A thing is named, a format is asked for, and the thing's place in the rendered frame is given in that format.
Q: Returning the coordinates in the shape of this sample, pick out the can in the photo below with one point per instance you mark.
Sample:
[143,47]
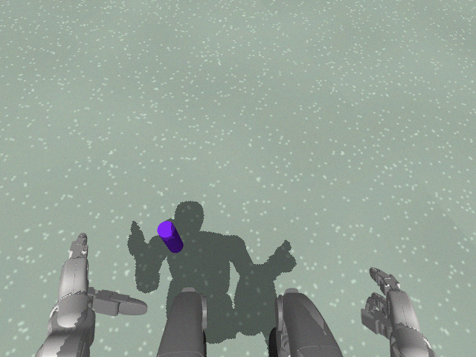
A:
[168,233]

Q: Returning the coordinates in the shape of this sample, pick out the right robot arm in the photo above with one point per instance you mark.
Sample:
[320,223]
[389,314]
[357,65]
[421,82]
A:
[407,342]

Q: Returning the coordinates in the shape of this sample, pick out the left robot arm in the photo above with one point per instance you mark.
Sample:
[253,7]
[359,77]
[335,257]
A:
[70,328]

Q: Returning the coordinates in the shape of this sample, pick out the right robot hand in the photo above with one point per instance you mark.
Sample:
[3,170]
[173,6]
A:
[395,311]

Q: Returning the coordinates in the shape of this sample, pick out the left robot hand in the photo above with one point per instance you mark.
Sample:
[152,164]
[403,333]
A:
[74,280]

